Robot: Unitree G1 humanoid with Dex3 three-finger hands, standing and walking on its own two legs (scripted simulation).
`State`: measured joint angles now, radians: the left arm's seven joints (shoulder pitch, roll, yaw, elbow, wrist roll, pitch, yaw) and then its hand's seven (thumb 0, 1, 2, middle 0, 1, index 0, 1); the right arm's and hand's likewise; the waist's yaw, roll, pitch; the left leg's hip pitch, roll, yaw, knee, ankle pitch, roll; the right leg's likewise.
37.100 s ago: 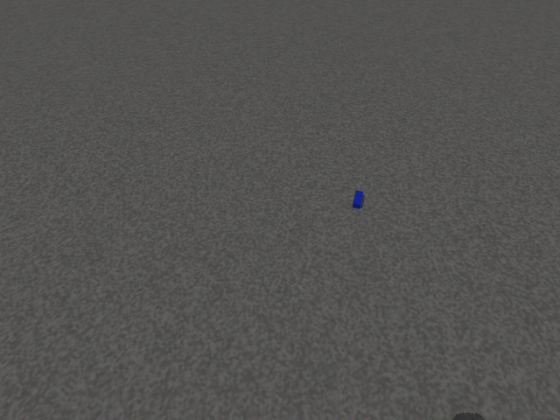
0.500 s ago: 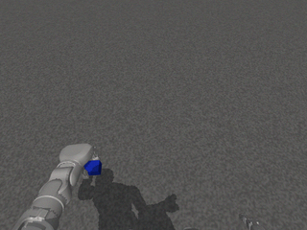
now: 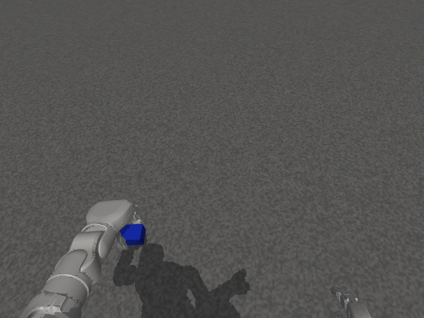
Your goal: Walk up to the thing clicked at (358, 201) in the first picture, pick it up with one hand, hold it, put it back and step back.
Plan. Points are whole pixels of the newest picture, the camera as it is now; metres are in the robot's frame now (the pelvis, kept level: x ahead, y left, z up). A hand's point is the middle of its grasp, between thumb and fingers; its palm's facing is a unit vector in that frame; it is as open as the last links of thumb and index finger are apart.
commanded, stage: hold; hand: left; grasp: from above
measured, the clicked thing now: (123, 235) +0.31 +0.23 -0.08
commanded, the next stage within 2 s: crouch in 1.24 s
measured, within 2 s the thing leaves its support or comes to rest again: neither
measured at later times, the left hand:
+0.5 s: hand (117, 239) +0.28 +0.21 -0.02, palm faces -0.44 -0.05 -0.89, open 6.7 cm
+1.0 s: hand (116, 242) +0.27 +0.22 -0.02, palm faces -0.47 -0.05 -0.88, open 6.7 cm
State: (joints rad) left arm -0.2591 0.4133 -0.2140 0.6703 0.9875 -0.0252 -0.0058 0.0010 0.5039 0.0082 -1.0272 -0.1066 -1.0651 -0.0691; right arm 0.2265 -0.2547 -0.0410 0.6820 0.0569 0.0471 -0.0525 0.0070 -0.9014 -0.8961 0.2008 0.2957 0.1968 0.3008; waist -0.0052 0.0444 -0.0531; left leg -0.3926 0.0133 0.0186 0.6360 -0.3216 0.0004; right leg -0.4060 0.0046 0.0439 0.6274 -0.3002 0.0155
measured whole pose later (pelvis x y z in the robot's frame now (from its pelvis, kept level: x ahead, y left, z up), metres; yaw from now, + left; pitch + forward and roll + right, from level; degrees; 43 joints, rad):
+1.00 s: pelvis -0.01 -0.01 +0.01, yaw +0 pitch +0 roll +0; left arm -0.23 0.42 -0.22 0.61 0.97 -0.04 -0.06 0.00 0.51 0.02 -1.00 -0.15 -1.03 -0.11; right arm 0.18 -0.25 -0.02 0.67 0.07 0.06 -0.07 0.01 -0.91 -0.90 0.20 0.30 0.20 0.30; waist 0.01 0.04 0.00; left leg -0.26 0.01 0.02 0.50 -0.24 0.00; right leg -0.29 0.00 0.05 0.51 -0.23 0.01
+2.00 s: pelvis -0.05 +0.00 -0.12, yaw +1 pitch +25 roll -2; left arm -0.60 0.43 -0.12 1.16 1.18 -0.10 0.34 0.00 0.52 0.01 -1.00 -0.14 -1.03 -0.10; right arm 0.23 -0.27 -0.08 0.72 -0.02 0.04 -0.02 0.00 -0.90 -0.90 0.20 0.30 0.20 0.30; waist -0.10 0.02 -0.17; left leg -1.25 0.01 -0.03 1.35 -0.53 0.00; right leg -1.23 0.01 0.00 1.30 -0.50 0.03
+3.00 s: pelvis -0.08 +0.00 -0.38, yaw -3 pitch +37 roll -7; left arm -0.92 0.71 0.09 1.41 1.28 -0.24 0.36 0.00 0.50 0.00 -1.04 -0.09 -1.08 -0.06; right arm 0.17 -0.26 0.01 0.73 -0.12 -0.04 0.13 0.00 -0.91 -0.90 0.20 0.30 0.20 0.30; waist -0.22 0.00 -0.09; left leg -2.20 -0.01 -0.10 2.25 -0.71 0.00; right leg -2.15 0.02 -0.05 2.17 -0.68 0.04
